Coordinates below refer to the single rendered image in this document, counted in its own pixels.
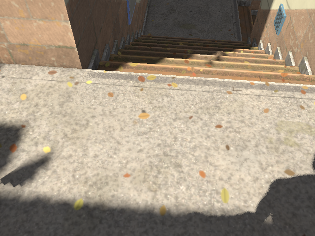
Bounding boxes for stairs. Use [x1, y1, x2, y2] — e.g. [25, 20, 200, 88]
[97, 34, 315, 86]
[237, 6, 257, 41]

